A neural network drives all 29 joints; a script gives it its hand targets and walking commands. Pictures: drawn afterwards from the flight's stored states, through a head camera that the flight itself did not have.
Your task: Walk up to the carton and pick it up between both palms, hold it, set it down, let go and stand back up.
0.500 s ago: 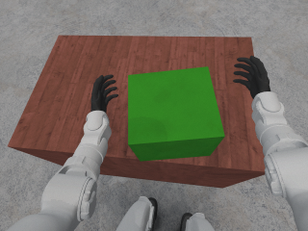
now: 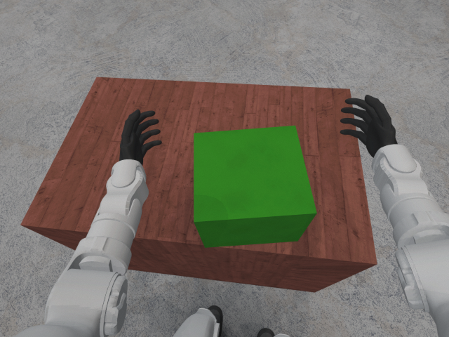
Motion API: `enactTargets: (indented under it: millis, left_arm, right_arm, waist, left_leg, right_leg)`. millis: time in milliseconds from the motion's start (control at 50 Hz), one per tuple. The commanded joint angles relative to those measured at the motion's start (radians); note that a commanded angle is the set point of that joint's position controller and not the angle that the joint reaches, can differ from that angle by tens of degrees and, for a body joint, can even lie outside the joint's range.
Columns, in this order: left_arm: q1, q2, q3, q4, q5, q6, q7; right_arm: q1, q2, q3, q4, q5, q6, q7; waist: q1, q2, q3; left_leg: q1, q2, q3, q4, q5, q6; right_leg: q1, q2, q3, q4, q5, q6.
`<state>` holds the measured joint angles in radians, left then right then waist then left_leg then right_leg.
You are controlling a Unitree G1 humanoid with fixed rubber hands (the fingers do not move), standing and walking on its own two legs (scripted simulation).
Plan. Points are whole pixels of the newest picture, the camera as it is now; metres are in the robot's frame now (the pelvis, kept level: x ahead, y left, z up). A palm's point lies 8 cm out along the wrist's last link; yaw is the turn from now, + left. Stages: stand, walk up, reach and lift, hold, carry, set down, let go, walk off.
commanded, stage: set down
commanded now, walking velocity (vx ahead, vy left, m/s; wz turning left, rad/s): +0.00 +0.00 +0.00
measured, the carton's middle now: (248, 189) +0.42 +0.04 -0.09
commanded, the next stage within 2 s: none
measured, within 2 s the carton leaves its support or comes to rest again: neither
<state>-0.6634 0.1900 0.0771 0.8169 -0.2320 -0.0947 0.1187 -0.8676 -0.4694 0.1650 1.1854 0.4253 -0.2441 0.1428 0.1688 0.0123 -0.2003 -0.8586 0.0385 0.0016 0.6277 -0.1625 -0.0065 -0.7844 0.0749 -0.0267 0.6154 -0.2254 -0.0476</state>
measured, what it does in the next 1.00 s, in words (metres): shifts its weight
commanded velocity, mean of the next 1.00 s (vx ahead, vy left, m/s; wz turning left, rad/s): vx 0.00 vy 0.00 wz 0.00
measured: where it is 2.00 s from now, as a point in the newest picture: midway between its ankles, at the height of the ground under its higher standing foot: outside the picture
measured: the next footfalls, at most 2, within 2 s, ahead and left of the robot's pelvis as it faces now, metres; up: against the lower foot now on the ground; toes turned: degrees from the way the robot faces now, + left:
none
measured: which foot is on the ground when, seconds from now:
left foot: down 0.00-1.00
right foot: down 0.00-1.00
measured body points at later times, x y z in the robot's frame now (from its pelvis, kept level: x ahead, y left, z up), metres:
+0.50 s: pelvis +0.03 -0.01 +0.03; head +0.09 +0.00 +0.47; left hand +0.33 +0.23 +0.03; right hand +0.41 -0.19 +0.03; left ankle +0.06 +0.12 -0.71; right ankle +0.02 -0.09 -0.71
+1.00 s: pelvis +0.06 -0.02 +0.02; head +0.09 -0.01 +0.47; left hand +0.29 +0.22 +0.00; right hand +0.34 -0.23 -0.01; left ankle +0.06 +0.12 -0.71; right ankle +0.02 -0.09 -0.71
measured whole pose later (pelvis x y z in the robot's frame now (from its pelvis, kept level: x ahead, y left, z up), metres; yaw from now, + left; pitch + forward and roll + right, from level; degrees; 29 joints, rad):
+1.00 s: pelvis +0.06 -0.02 +0.02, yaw +2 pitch +6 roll +1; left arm 0.04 0.13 0.05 0.60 -0.09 -0.37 0.10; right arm -0.08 -0.33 0.20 0.89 0.40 -0.56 0.11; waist 0.05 -0.03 -0.06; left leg -0.35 0.02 0.00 0.48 -0.23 -0.03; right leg -0.28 0.06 -0.01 0.49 -0.31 -0.07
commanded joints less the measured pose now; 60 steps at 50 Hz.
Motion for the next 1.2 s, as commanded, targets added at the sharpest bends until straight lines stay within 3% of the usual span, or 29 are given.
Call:
enactTargets:
  millis: [0,40,80,120,220,260,280,300,320,400,420,440,460,480,520,560,580,600,680,720,780,900,1000,1020,1040,1060,1080,1120,1180]
  left_arm:
    - [-0.336,0.140,0.049,-0.147,0.026,0.004,-0.012]
    - [-0.183,0.086,0.061,-0.309,0.053,0.004,-0.012]
    - [-0.309,0.105,0.064,-0.244,0.059,0.006,-0.008]
    - [-0.102,0.044,0.063,-0.344,0.081,0.016,-0.005]
    - [-0.128,0.064,0.066,-0.318,0.088,-0.009,-0.012]
    - [0.134,-0.023,0.065,-0.382,0.128,-0.018,-0.015]
    - [-0.109,0.062,0.052,-0.341,0.097,-0.031,-0.018]
    - [0.126,-0.005,0.051,-0.347,0.121,-0.035,-0.015]
    - [0.132,0.017,0.066,-0.430,0.139,-0.051,-0.019]
    - [0.232,-0.008,0.046,-0.437,0.145,-0.116,-0.017]
    - [0.111,0.030,0.034,-0.397,0.128,-0.129,-0.013]
    - [0.298,-0.023,0.035,-0.432,0.155,-0.131,-0.010]
    - [0.100,0.033,0.007,-0.399,0.120,-0.140,-0.005]
    - [0.284,-0.008,0.009,-0.411,0.125,-0.152,0.004]
    - [0.185,0.024,0.004,-0.445,0.116,-0.189,0.012]
    - [0.356,0.002,0.001,-0.423,0.128,-0.209,0.009]
    - [0.182,0.051,-0.004,-0.381,0.114,-0.213,0.010]
    - [0.388,-0.001,-0.009,-0.364,0.131,-0.227,0.013]
    - [0.497,-0.001,0.008,-0.375,0.148,-0.282,0.001]
    - [0.432,0.043,0.017,-0.351,0.152,-0.297,-0.003]
    - [0.474,0.035,0.001,-0.355,0.135,-0.313,-0.005]
    - [0.532,0.023,-0.022,-0.364,0.131,-0.325,-0.016]
    - [0.700,0.035,-0.001,-0.452,0.162,-0.325,-0.028]
    - [0.645,0.033,-0.010,-0.416,0.147,-0.317,-0.034]
    - [0.720,0.011,-0.012,-0.420,0.163,-0.320,-0.036]
    - [0.611,0.045,-0.011,-0.434,0.154,-0.318,-0.030]
    - [0.736,0.014,-0.022,-0.423,0.156,-0.324,-0.023]
    - [0.760,0.007,-0.019,-0.443,0.166,-0.339,-0.017]
    - [0.788,-0.004,-0.046,-0.458,0.163,-0.352,-0.015]
  right_arm:
    - [-0.369,-0.165,-0.033,-0.142,-0.013,-0.005,-0.012]
    - [-0.195,-0.123,-0.005,-0.225,-0.004,-0.035,-0.023]
    - [-0.333,-0.151,-0.074,-0.208,-0.022,-0.026,-0.034]
    - [-0.130,-0.107,-0.027,-0.273,-0.014,-0.051,-0.028]
    - [-0.146,-0.116,-0.086,-0.307,-0.052,-0.052,-0.052]
    - [0.109,-0.064,-0.029,-0.323,-0.036,-0.086,-0.046]
    - [-0.130,-0.111,-0.093,-0.327,-0.069,-0.073,-0.051]
    - [0.116,-0.066,-0.033,-0.283,-0.036,-0.081,-0.040]
    - [0.125,-0.066,-0.055,-0.350,-0.049,-0.112,-0.044]
    - [0.241,-0.025,-0.054,-0.407,-0.044,-0.172,-0.050]
    - [0.127,-0.058,-0.091,-0.390,-0.056,-0.168,-0.051]
    - [0.317,-0.015,-0.034,-0.381,-0.034,-0.186,-0.042]
    - [0.112,-0.062,-0.093,-0.401,-0.059,-0.177,-0.040]
    - [0.292,-0.025,-0.054,-0.392,-0.039,-0.188,-0.035]
    - [0.214,-0.033,-0.089,-0.424,-0.038,-0.203,-0.030]
    - [0.362,-0.015,-0.058,-0.427,-0.024,-0.231,-0.026]
    - [0.198,-0.047,-0.092,-0.431,-0.040,-0.225,-0.027]
    - [0.385,-0.011,-0.050,-0.381,-0.018,-0.233,-0.021]
    - [0.524,0.006,-0.036,-0.385,-0.041,-0.300,-0.024]
    - [0.438,-0.010,-0.047,-0.365,-0.031,-0.313,-0.029]
    - [0.499,0.007,-0.033,-0.394,-0.026,-0.326,-0.027]
    - [0.597,0.017,-0.019,-0.414,-0.031,-0.352,-0.031]
    - [0.742,0.025,0.007,-0.438,-0.006,-0.378,-0.043]
    - [0.715,0.023,-0.009,-0.448,-0.037,-0.375,-0.046]
    - [0.769,0.036,-0.007,-0.419,-0.031,-0.387,-0.041]
    - [0.662,0.012,-0.031,-0.436,-0.042,-0.381,-0.038]
    - [0.754,0.024,-0.009,-0.424,-0.026,-0.387,-0.037]
    - [0.804,0.037,-0.013,-0.433,-0.030,-0.403,-0.035]
    - [0.833,0.035,-0.023,-0.427,-0.033,-0.411,-0.034]
  waist:
    - [-0.028,-0.116,-0.530]
    - [-0.011,-0.093,-0.596]
    - [-0.043,-0.038,-0.552]
    - [-0.028,-0.041,-0.527]
    - [-0.063,-0.076,-0.458]
    - [-0.048,-0.079,-0.409]
    - [-0.079,-0.053,-0.419]
    - [-0.063,-0.058,-0.353]
    - [-0.062,-0.034,-0.399]
    - [-0.091,-0.050,-0.315]
    - [-0.104,-0.039,-0.292]
    - [-0.077,-0.033,-0.221]
    - [-0.113,-0.021,-0.257]
    - [-0.097,-0.041,-0.211]
    - [-0.105,-0.013,-0.248]
    - [-0.097,-0.040,-0.210]
    - [-0.113,-0.020,-0.229]
    - [-0.098,-0.038,-0.176]
    - [-0.108,-0.076,-0.176]
    - [-0.108,-0.053,-0.168]
    - [-0.108,-0.091,-0.133]
    - [-0.130,-0.084,-0.098]
    - [-0.106,-0.068,-0.088]
    - [-0.131,-0.086,-0.085]
    - [-0.127,-0.066,-0.075]
    - [-0.133,-0.065,-0.081]
    - [-0.108,-0.070,-0.053]
    - [-0.109,-0.058,-0.064]
    - [-0.137,-0.046,-0.029]
  left_leg:
    - [0.344,-0.038,0.047,-0.069,0.177,-0.022]
    - [0.458,-0.035,0.039,-0.080,0.283,-0.031]
    - [0.447,-0.041,0.045,-0.083,0.286,-0.048]
    - [0.544,-0.032,0.029,-0.095,0.336,-0.044]
    - [0.539,-0.038,0.037,-0.125,0.279,-0.034]
    - [0.637,-0.024,0.003,-0.138,0.337,-0.038]
    - [0.595,-0.039,0.026,-0.138,0.270,-0.042]
    - [0.640,-0.030,0.005,-0.147,0.295,-0.041]
    - [0.694,-0.039,0.017,-0.132,0.351,-0.045]
    - [0.660,-0.040,0.013,-0.141,0.309,-0.040]
    - [0.629,-0.048,0.026,-0.151,0.253,-0.039]
    - [0.668,-0.041,0.004,-0.158,0.271,-0.036]
    - [0.628,-0.045,0.017,-0.158,0.204,-0.034]
    - [0.654,-0.042,0.010,-0.154,0.214,-0.035]
    - [0.658,-0.048,0.012,-0.149,0.207,-0.041]
    - [0.679,-0.044,0.009,-0.154,0.258,-0.033]
    - [0.607,-0.049,0.012,-0.151,0.194,-0.033]
    - [0.640,-0.038,0.007,-0.150,0.218,-0.037]
    - [0.643,-0.048,0.006,-0.137,0.286,-0.038]
    - [0.578,-0.051,0.009,-0.138,0.218,-0.033]
    - [0.548,-0.058,0.015,-0.151,0.146,-0.018]
    - [0.556,-0.063,0.015,-0.154,0.182,-0.022]
    - [0.619,-0.068,0.015,-0.155,0.231,-0.029]
    - [0.609,-0.067,0.013,-0.164,0.212,-0.025]
    - [0.642,-0.061,0.008,-0.165,0.234,-0.023]
    - [0.635,-0.062,0.004,-0.168,0.198,-0.017]
    - [0.669,-0.054,0.004,-0.168,0.227,-0.018]
    - [0.674,-0.058,0.011,-0.165,0.220,-0.017]
    - [0.737,-0.051,-0.003,-0.170,0.248,-0.022]
  right_leg:
    - [0.388,0.003,0.040,-0.110,0.156,0.071]
    - [0.487,0.007,0.040,-0.122,0.253,0.073]
    - [0.427,0.009,0.034,-0.132,0.254,0.061]
    - [0.470,0.015,0.031,-0.151,0.272,0.051]
    - [0.480,0.012,0.038,-0.182,0.236,0.062]
    - [0.542,0.019,0.037,-0.191,0.270,0.051]
    - [0.487,0.007,0.035,-0.212,0.186,0.053]
    - [0.516,0.010,0.043,-0.212,0.211,0.047]
    - [0.550,0.008,0.037,-0.217,0.261,0.050]
    - [0.588,0.000,0.048,-0.211,0.252,0.046]
    - [0.552,-0.010,0.052,-0.218,0.205,0.046]
    - [0.595,-0.007,0.055,-0.213,0.218,0.045]
    - [0.539,-0.017,0.050,-0.216,0.142,0.040]
    - [0.545,-0.015,0.052,-0.221,0.152,0.043]
    - [0.529,-0.021,0.053,-0.215,0.135,0.039]
    - [0.576,-0.023,0.063,-0.209,0.200,0.037]
    - [0.555,-0.037,0.062,-0.202,0.153,0.043]
    - [0.572,-0.031,0.055,-0.202,0.171,0.043]
    - [0.654,-0.050,0.077,-0.189,0.366,0.049]
    - [0.647,-0.071,0.101,-0.168,0.351,0.058]
    - [0.644,-0.071,0.101,-0.165,0.327,0.060]
    - [0.656,-0.080,0.117,-0.169,0.429,0.065]
    - [0.674,-0.093,0.125,-0.164,0.523,0.066]
    - [0.659,-0.089,0.122,-0.167,0.517,0.059]
    - [0.657,-0.087,0.116,-0.173,0.504,0.061]
    - [0.618,-0.085,0.117,-0.183,0.446,0.062]
    - [0.611,-0.080,0.105,-0.181,0.432,0.058]
    - [0.604,-0.077,0.115,-0.191,0.406,0.043]
    - [0.558,-0.053,0.087,-0.215,0.329,0.032]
